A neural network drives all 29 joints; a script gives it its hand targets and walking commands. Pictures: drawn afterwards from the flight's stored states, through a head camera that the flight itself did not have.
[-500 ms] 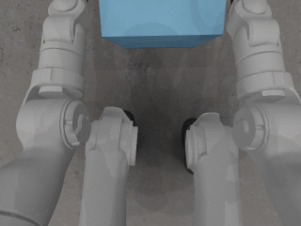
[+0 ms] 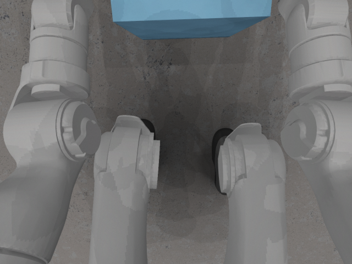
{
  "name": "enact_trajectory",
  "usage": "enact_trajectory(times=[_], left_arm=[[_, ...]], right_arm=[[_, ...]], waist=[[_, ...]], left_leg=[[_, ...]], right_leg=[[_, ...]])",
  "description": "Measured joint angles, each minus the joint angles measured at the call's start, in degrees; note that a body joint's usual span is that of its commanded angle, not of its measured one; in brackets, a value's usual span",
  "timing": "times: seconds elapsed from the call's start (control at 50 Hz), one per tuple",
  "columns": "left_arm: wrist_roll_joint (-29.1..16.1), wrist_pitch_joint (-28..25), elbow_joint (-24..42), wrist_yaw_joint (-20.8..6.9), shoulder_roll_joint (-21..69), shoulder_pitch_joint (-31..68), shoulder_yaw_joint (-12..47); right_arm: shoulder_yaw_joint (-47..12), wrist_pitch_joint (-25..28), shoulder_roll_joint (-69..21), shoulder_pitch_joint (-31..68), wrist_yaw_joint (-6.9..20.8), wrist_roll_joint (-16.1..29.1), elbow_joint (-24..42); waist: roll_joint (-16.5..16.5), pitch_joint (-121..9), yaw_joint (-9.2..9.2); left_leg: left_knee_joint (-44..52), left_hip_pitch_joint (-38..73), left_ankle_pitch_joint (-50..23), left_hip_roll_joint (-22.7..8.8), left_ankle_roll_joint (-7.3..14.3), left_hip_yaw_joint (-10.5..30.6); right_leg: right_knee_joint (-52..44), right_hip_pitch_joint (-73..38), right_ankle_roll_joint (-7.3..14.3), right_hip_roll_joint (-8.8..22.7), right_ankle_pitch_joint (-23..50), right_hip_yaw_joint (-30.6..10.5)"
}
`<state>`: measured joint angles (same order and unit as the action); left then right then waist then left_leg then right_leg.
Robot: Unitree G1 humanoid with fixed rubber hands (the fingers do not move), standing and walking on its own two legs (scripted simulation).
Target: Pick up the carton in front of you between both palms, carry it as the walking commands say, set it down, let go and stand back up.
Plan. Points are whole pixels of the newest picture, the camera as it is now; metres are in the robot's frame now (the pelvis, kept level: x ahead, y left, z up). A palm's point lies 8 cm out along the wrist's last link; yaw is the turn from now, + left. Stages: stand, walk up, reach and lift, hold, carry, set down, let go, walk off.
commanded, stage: set down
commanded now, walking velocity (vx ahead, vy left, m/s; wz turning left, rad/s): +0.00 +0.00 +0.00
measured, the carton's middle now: out of the picture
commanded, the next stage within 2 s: let go in 1.50 s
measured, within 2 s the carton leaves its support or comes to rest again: neither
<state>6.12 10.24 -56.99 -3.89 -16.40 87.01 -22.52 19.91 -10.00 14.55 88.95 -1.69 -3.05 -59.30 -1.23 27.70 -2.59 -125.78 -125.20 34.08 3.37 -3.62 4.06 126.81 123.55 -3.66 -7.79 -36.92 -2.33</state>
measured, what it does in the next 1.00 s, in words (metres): rises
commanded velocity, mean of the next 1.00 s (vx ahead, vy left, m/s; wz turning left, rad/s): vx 0.00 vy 0.00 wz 0.00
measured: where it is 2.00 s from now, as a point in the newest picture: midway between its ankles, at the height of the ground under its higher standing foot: (181, 168)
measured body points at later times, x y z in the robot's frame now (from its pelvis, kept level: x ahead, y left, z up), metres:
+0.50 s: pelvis +0.01 +0.01 -0.01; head +0.40 +0.01 +0.20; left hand +0.59 +0.23 -0.19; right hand +0.60 -0.15 -0.20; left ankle +0.11 +0.13 -0.34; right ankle +0.10 -0.11 -0.34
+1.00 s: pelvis +0.00 +0.01 +0.09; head +0.35 +0.02 +0.37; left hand +0.59 +0.23 -0.01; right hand +0.60 -0.15 -0.01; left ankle +0.11 +0.13 -0.34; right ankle +0.10 -0.11 -0.34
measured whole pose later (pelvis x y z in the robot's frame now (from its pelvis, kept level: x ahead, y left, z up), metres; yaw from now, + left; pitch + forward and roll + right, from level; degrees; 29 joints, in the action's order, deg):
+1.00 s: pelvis +0.00 +0.01 +0.09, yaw +0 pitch +45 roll -1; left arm -4.0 10.5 -61.7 2.5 -22.4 85.6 -14.5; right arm 13.6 -11.6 18.5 85.0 -7.1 3.6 -58.6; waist -0.4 6.2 -1.6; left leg -105.5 -121.0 29.4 1.4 -1.2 1.9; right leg 106.3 119.4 -1.8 -2.8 -31.7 -1.4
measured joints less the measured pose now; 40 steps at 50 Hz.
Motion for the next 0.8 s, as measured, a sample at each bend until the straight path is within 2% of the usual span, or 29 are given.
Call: enact_trajectory(times=[0.1, 0.2, 0.24, 0.32, 0.36, 0.4, 0.46, 0.52, 0.64, 0.7, 0.8], left_arm=[[0.8, -0.5, -1.5, -0.5, -0.8, 1.4, -0.6], [0.9, -2.6, -6.9, 1.5, -1.6, 1.8, 2.3], [-0.8, -4.1, -8.9, 3.5, -2.4, 2.0, 3.6], [-6.8, -6.8, -11.7, 6.5, -5.7, 2.8, 7.9], [-10.6, -7.4, -11.0, 6.8, -7.9, 3.0, 11.2], [-12.8, -8.0, -10.2, 6.8, -8.7, 3.2, 12.9], [-16.0, -7.8, -9.7, 6.7, -9.2, 3.5, 14.7], [-18.3, -6.6, -6.3, 7.1, -9.3, 2.6, 15.3], [-18.0, -3.1, -1.9, 8.9, -8.0, -0.3, 15.9], [-16.3, -1.3, -2.0, 9.7, -7.5, -1.1, 15.4], [-14.0, 0.0, -4.8, 8.9, -6.2, -0.7, 12.8]], right_arm=[[-0.1, 0.8, 0.2, 0.7, 0.6, -0.7, 0.0], [-2.7, 2.5, 1.2, 0.6, -0.2, 0.4, -2.9], [-5.1, 3.6, 2.3, 0.9, -1.7, 1.7, -4.6], [-9.8, 4.8, 4.7, 2.0, -3.5, 7.7, -7.0], [-10.7, 5.4, 5.3, 2.3, -3.9, 9.8, -6.4], [-11.6, 5.9, 6.2, 2.2, -4.2, 11.2, -5.4], [-13.2, 5.8, 7.4, 1.5, -4.5, 12.8, -3.6], [-13.8, 5.1, 7.3, -0.2, -5.0, 13.0, 0.4], [-13.1, 0.9, 5.7, -3.8, -6.7, 13.2, 5.6], [-11.6, -0.9, 4.9, -3.6, -6.8, 12.6, 4.1], [-8.9, -1.9, 4.6, -1.8, -6.5, 10.0, -0.4]], waist=[[0.0, 2.5, 0.12], [0.0, 2.2, 0.06], [-0.1, 2.2, 0.15], [0.2, 2.2, 0.46], [0.1, 1.9, 0.68], [0.6, 1.5, 0.45], [1.9, 0.6, 0.2], [2.3, -0.3, 0.88], [0.9, -4.5, 1.6], [0.4, -7.6, 1.91], [0.6, -13.2, 1.32]], left_leg=[[-0.8, 1.1, 0.4, 0.0, 0.1, 0.0], [-1.6, 0.9, 1.5, -0.1, 0.0, -0.2], [-1.6, 0.8, 1.9, -0.2, 0.1, -0.4], [-1.9, 0.1, 2.6, -0.8, 0.9, -0.9], [-2.1, -0.5, 2.8, -1.3, 1.3, -1.6], [-2.6, -1.3, 2.8, -1.8, 1.8, -2.3], [-2.9, -2.3, 2.6, -2.0, 2.4, -2.8], [-2.7, -2.7, 1.9, -1.7, 2.5, -2.8], [0.4, -0.8, 0.4, -1.6, 2.1, -2.3], [3.8, 0.7, -0.7, -1.6, 1.9, -2.3], [10.3, 2.6, -2.6, -1.7, 1.9, -2.4]], right_leg=[[0.8, -1.1, -0.1, 0.0, -0.4, 0.0], [1.6, -1.0, -0.3, 0.0, -1.5, -0.1], [1.6, -0.9, -0.4, 0.0, -2.1, -0.3], [1.7, -0.5, -0.7, 0.7, -2.8, -0.2], [1.9, 0.4, 0.0, 1.8, -2.8, 0.1], [2.2, 1.3, 0.4, 2.8, 0.5, 0.3], [2.9, 2.3, 0.8, 4.0, -1.7, 0.6], [2.7, 2.3, 0.9, 4.4, -2.4, 0.7], [-0.4, 0.6, 1.5, 4.5, -0.5, 1.1], [-3.6, -0.7, 1.8, 4.7, 0.6, 1.1], [-10.0, -2.4, 2.0, 4.8, 2.7, 0.9]])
